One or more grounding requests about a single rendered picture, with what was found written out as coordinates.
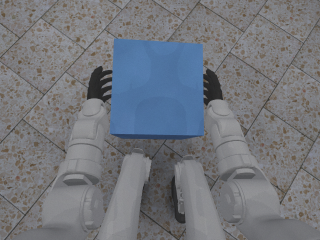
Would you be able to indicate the robot left hand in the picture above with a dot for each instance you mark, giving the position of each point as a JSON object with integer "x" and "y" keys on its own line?
{"x": 95, "y": 90}

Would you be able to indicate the right robot foot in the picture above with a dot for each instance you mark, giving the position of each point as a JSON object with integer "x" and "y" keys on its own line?
{"x": 180, "y": 217}

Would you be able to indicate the carton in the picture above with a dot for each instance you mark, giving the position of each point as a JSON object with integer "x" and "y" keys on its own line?
{"x": 157, "y": 90}

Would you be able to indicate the robot right hand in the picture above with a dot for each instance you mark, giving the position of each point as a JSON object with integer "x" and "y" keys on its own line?
{"x": 213, "y": 86}

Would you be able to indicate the right robot upper arm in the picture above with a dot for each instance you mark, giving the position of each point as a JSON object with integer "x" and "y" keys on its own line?
{"x": 252, "y": 205}

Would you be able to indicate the robot left forearm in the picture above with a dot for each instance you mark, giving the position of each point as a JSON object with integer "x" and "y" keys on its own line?
{"x": 85, "y": 148}

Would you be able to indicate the left robot upper arm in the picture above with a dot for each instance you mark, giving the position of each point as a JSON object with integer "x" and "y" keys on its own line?
{"x": 69, "y": 213}

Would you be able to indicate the right robot thigh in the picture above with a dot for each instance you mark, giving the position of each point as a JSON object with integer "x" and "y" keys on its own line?
{"x": 201, "y": 217}

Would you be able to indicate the robot right forearm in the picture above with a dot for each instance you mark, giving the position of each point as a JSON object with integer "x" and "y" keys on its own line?
{"x": 234, "y": 158}

